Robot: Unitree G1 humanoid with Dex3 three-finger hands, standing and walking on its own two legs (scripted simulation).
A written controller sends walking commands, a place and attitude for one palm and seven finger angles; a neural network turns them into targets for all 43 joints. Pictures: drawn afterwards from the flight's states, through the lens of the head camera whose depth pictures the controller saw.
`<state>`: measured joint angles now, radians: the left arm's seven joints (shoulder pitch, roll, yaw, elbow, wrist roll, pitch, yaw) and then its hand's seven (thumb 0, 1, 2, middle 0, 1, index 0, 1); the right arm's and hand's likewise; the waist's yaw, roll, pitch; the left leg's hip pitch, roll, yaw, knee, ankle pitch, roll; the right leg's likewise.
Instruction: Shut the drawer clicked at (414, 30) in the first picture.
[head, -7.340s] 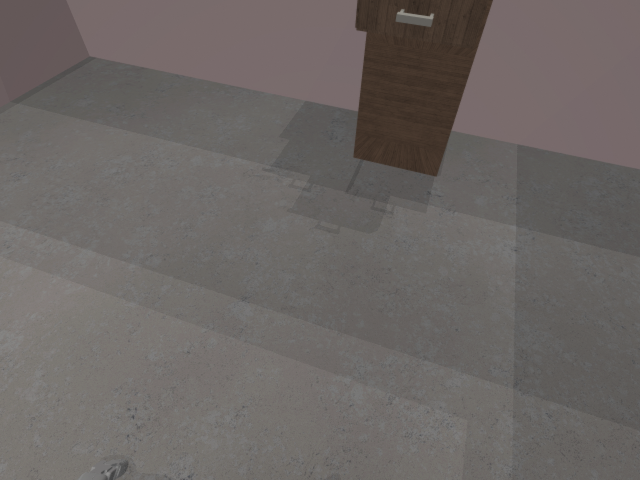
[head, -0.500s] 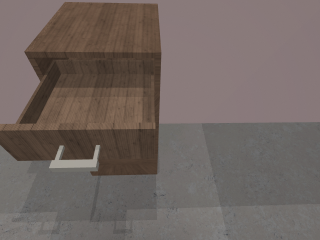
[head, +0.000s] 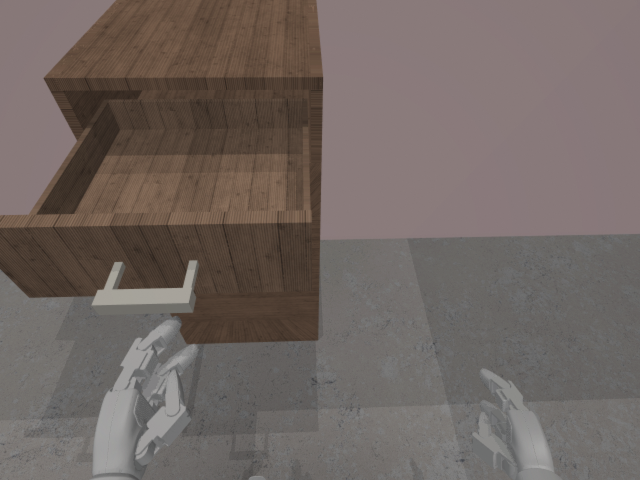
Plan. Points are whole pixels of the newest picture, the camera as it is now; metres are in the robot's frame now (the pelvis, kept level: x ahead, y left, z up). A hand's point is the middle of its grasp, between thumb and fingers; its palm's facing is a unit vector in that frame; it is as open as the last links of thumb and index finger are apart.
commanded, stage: raise the hand and make a fist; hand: left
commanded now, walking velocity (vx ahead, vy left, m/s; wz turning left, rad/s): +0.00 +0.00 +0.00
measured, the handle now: (150, 285) +0.32 +0.22 +0.09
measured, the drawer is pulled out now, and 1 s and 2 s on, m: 0.30 0.30 0.30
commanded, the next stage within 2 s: bring the fist close to the handle in 1.60 s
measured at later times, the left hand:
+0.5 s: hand (145, 423) +0.17 +0.18 +0.07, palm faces +0.09 -0.99 -0.05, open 4.0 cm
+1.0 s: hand (124, 419) +0.16 +0.17 +0.14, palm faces +0.09 -0.99 -0.07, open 3.1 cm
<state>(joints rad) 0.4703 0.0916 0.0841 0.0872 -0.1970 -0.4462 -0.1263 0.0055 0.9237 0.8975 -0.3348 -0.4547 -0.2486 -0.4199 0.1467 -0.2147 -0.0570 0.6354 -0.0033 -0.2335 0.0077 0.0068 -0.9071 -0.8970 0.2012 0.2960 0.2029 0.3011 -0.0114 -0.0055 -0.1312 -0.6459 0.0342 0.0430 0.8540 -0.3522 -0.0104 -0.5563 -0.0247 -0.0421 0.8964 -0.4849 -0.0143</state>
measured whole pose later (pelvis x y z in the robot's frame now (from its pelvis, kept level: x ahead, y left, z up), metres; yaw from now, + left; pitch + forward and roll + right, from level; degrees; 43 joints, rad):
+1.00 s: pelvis +0.01 +0.01 +0.01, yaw +2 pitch +2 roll -1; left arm 0.70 0.20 0.07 -0.56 -0.23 -0.10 -0.13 0.02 0.90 0.90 -1.32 -1.52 -1.32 -1.51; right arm 0.21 -0.18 0.05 0.50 0.04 -0.24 -0.04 0.01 -0.90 -0.90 0.20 0.30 0.20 0.30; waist 0.05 0.06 -0.11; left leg -0.50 0.03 0.00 0.82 -0.36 0.00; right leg -0.36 -0.02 -0.08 0.79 -0.47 0.00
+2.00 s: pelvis +0.01 -0.01 +0.02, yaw +2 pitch +0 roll -1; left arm 0.58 0.21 0.18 -0.41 -0.29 -0.06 -0.22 0.02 0.90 0.90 -1.40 -1.60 -1.40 -1.60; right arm 0.23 -0.23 0.05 0.62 0.05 -0.39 -0.08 0.01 -0.90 -0.90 0.20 0.30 0.20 0.30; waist 0.06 0.06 -0.07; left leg -0.38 0.04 -0.01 0.70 -0.31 -0.02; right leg -0.25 0.00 -0.09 0.67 -0.42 -0.02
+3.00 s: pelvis +0.01 +0.00 +0.00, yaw +1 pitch +7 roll +0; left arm 0.42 0.18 0.10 -0.14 -0.23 -0.27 -0.12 0.02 0.90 0.90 -1.40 -1.60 -1.40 -1.60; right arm 0.24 -0.23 0.01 0.56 0.02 -0.18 -0.04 0.01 -0.91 -0.90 0.20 0.30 0.20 0.30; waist -0.01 0.05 -0.09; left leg -0.61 0.04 0.01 0.86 -0.38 -0.01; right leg -0.49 -0.01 -0.07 0.86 -0.50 -0.02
